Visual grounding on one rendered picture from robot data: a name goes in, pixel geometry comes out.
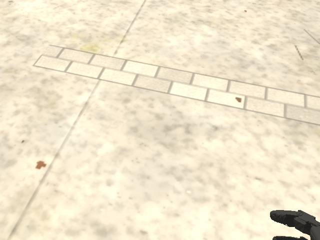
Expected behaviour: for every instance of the robot right hand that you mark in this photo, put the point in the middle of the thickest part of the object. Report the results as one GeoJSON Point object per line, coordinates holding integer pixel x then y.
{"type": "Point", "coordinates": [301, 220]}

